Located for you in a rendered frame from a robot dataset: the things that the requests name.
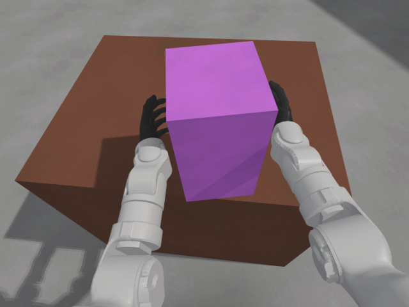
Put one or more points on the right robot hand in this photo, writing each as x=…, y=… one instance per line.
x=284, y=110

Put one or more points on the carton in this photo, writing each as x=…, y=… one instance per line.
x=220, y=113

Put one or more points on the right robot upper arm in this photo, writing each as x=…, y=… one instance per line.
x=350, y=252

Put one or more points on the left robot hand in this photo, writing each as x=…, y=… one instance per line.
x=148, y=125

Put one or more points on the right robot forearm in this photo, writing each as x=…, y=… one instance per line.
x=320, y=197

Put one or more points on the left robot upper arm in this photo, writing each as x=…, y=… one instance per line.
x=128, y=281

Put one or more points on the pedestal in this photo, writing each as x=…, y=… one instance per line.
x=82, y=161

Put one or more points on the left robot forearm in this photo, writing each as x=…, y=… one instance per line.
x=138, y=229

